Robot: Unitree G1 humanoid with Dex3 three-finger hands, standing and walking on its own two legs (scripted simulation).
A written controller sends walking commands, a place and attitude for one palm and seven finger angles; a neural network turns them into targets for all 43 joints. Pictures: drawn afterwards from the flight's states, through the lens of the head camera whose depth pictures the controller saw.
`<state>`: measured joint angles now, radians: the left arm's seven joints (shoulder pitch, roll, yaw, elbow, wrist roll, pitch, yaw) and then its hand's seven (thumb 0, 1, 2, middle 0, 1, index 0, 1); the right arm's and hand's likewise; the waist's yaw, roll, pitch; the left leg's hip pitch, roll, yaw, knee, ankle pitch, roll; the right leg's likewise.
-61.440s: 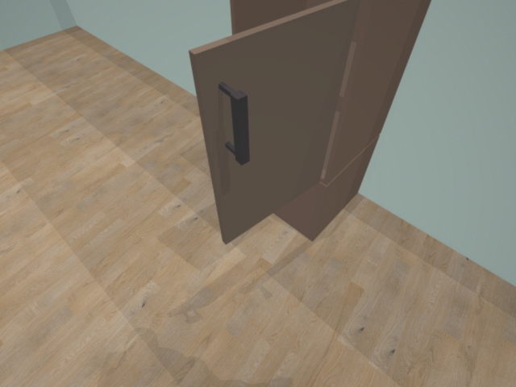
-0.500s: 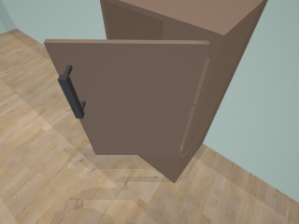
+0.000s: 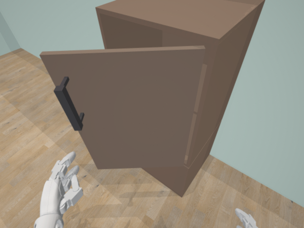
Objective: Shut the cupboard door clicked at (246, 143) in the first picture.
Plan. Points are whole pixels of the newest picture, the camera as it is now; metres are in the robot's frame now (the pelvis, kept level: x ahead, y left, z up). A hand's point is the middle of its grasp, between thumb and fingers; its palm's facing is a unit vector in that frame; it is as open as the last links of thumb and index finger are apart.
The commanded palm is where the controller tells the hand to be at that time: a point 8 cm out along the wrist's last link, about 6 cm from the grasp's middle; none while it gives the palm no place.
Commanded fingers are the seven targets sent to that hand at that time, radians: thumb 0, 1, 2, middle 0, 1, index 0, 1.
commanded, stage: raise the hand and make a fist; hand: left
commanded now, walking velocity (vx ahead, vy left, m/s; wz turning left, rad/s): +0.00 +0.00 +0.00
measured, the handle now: (72, 104) +0.42 +0.25 +0.12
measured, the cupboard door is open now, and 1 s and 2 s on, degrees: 39 39 39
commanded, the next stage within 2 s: bring the fist close to the handle in 1.72 s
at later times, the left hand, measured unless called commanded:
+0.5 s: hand (90, 211) +0.17 +0.16 +0.02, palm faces -0.11 -0.99 -0.02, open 4.8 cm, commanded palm +0.12 +0.23 +0.03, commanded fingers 0.00 0.90 0.90 -0.84 -1.00 -0.84 -1.00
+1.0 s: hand (57, 188) +0.19 +0.21 +0.09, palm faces +0.10 -0.99 -0.05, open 3.1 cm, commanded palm +0.16 +0.25 +0.09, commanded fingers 0.00 0.90 0.90 -1.30 -1.50 -1.30 -1.50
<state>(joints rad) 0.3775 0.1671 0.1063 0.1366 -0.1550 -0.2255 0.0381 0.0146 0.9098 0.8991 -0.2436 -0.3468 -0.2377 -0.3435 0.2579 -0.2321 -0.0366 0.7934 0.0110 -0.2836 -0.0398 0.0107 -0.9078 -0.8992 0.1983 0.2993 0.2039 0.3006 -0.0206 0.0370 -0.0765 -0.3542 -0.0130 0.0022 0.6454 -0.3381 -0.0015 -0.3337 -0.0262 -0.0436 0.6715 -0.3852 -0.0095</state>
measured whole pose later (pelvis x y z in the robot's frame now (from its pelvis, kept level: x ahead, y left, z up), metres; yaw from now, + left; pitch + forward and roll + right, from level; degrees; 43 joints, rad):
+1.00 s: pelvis -0.02 +0.02 -0.02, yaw +0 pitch +5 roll -2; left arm 0.41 0.25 0.19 -0.25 -0.30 -0.17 -0.15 0.02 0.90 0.90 -1.13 -1.31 -1.12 -1.31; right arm 0.26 -0.23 0.04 0.51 0.04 -0.26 -0.07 0.01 -0.90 -0.90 0.20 0.30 0.20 0.30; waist 0.03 0.03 -0.10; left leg -0.55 0.00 -0.01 0.88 -0.42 0.02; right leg -0.50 -0.01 -0.05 0.84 -0.43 0.00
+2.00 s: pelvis -0.02 -0.01 +0.00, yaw +1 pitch +0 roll +0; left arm 0.20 0.26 0.22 -0.13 -0.28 -0.01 -0.17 0.02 0.89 0.90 -1.30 -1.50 -1.30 -1.50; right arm 0.24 -0.25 0.06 0.60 0.04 -0.26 -0.09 0.01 -0.90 -0.90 0.20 0.30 0.20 0.30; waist 0.05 0.04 -0.02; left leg -0.35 0.01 -0.02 0.67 -0.32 -0.01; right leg -0.30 0.00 -0.06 0.66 -0.35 -0.02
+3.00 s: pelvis -0.02 +0.01 +0.00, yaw -1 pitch +2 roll +0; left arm -0.18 0.30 0.28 0.26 -0.26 -0.02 -0.23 0.02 0.90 0.90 -1.30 -1.50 -1.29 -1.50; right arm 0.26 -0.27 0.03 0.62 0.05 -0.18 -0.09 0.01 -0.90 -0.90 0.20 0.30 0.20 0.30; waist 0.02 0.04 -0.02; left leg -0.37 0.00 0.01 0.65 -0.32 0.01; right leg -0.34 -0.01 -0.03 0.63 -0.34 0.00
